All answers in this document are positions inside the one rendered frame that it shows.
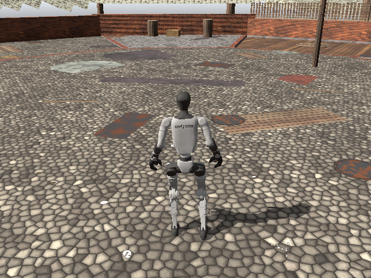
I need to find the right robot forearm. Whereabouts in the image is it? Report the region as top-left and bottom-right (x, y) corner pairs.
(209, 138), (221, 158)

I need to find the left robot forearm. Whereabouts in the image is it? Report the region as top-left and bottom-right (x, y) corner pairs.
(151, 140), (162, 161)

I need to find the robot right hand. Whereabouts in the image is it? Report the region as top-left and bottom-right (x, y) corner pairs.
(209, 156), (223, 168)

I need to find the robot torso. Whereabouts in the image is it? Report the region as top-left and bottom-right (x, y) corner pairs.
(171, 114), (198, 174)

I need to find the robot right thigh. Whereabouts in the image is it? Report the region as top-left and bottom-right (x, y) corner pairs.
(194, 162), (206, 200)

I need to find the robot left hand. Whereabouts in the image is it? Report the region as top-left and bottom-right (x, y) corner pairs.
(149, 158), (162, 171)

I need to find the robot left upper arm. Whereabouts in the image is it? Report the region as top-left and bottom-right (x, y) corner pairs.
(157, 117), (172, 149)

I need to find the robot right upper arm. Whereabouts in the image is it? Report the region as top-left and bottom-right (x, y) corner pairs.
(196, 116), (214, 147)

